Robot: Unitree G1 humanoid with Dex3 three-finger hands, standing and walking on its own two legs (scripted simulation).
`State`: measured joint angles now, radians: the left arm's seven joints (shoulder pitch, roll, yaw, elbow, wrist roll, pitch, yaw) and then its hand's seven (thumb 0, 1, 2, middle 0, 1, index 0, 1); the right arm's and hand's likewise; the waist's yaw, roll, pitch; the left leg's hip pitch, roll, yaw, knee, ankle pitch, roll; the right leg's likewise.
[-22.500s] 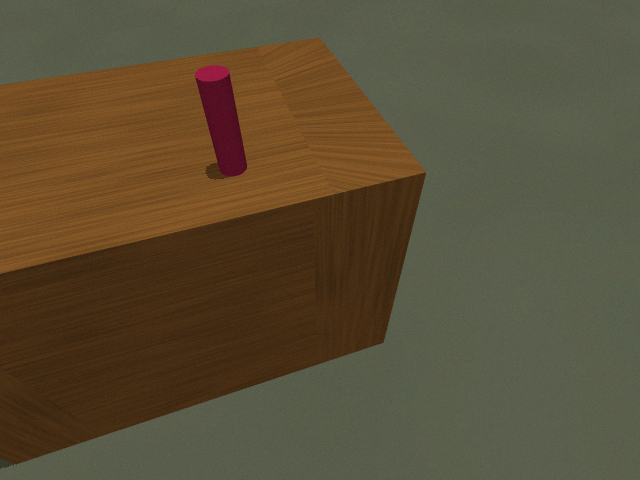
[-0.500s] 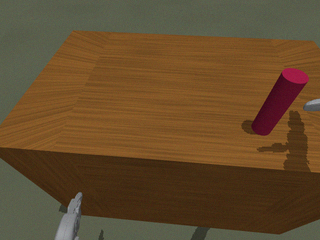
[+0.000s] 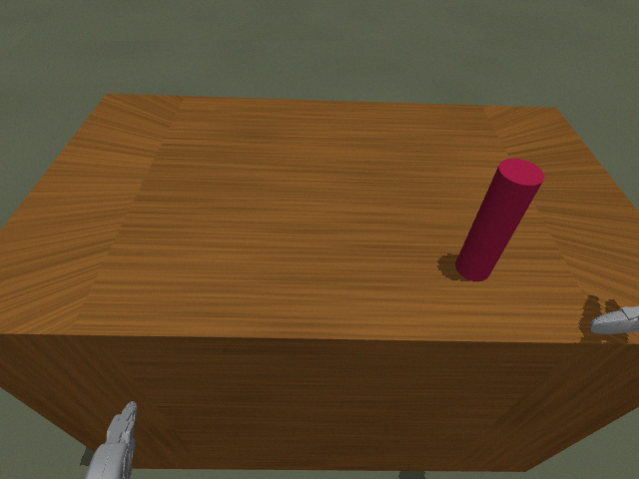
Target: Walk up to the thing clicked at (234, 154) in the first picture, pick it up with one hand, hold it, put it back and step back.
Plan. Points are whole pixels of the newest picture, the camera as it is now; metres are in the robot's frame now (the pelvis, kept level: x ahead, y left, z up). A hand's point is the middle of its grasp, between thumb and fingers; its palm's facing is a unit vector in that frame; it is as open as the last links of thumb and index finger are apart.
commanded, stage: sink last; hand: right
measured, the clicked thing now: (493, 226) +0.44 -0.24 +0.08
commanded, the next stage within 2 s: home in 0.74 s
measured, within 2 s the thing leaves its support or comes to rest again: neither
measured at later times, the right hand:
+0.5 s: hand (628, 442) +0.15 -0.25 +0.12, palm faces +0.42 +0.81 -0.40, open 17.6 cm
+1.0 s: hand out of the picture +0.14 -0.26 +0.11, palm faces +0.43 +0.80 -0.41, open 17.5 cm
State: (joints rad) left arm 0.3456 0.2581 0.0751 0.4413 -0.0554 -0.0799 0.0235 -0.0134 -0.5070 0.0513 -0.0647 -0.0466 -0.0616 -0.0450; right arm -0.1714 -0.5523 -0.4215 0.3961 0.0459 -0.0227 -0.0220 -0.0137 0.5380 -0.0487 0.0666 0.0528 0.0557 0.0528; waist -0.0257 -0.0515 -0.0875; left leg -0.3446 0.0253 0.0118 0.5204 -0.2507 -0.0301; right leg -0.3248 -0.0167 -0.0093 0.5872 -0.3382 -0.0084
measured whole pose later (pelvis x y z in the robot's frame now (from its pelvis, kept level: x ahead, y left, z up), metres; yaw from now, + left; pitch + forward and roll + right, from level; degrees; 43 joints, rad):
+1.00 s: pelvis -0.03 +0.03 +0.01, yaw -2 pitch -5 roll +0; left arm 0.27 0.21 0.12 0.58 -0.02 -0.14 0.05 -0.01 -0.36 0.21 -0.09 -0.11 -0.09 -0.11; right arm 0.45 -0.33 -0.36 -0.09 0.05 -0.29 -0.03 -0.01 0.56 -0.05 0.06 0.06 0.06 0.06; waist -0.05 -0.03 0.05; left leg -0.16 0.04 0.05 0.43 -0.19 -0.01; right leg -0.12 -0.01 0.02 0.41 -0.22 0.01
